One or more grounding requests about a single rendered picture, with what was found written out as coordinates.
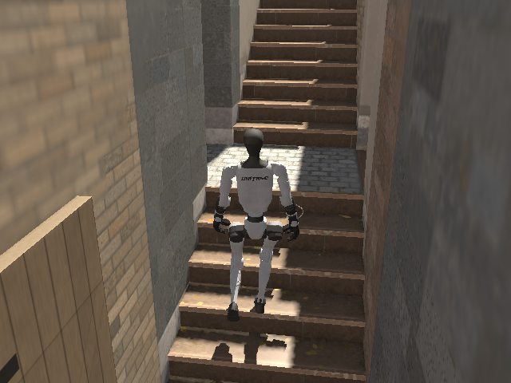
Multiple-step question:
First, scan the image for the robot left upper arm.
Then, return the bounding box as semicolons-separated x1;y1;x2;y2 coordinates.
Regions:
218;164;238;207

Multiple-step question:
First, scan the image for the robot left forearm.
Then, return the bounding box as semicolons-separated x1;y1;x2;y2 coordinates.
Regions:
214;196;227;222

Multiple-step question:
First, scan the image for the robot right forearm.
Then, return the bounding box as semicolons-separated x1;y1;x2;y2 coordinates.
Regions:
284;194;299;227

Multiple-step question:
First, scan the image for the humanoid robot torso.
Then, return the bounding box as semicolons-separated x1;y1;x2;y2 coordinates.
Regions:
236;159;274;239

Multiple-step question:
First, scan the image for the left robot hand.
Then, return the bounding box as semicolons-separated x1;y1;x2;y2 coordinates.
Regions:
213;219;231;234

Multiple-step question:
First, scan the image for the right robot shin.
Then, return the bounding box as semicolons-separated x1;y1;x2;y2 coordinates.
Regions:
257;249;273;303

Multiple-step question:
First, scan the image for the robot right upper arm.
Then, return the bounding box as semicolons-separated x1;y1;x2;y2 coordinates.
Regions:
271;162;293;206

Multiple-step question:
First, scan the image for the right robot hand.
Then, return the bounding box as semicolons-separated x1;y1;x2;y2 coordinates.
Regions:
283;224;299;242

